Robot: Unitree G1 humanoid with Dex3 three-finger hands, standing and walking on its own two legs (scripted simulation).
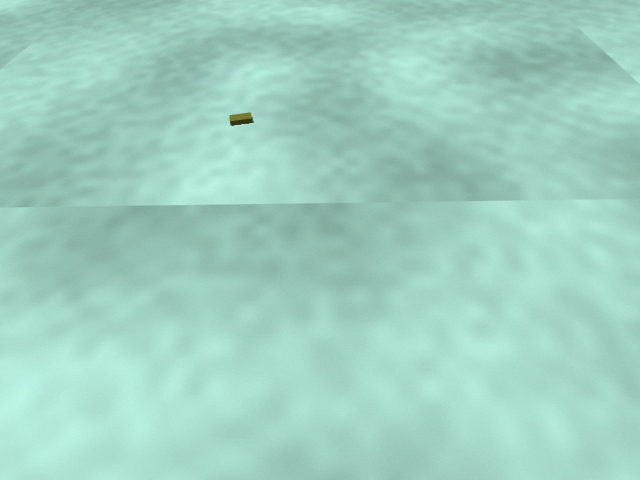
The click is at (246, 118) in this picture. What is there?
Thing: flat box
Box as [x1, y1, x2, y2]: [229, 112, 252, 125]
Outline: 250,112 229,115 231,125 252,122
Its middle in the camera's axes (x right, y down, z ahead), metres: -0.47 -0.73 +2.32
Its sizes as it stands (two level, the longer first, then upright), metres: 0.129 0.071 0.029
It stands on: the floor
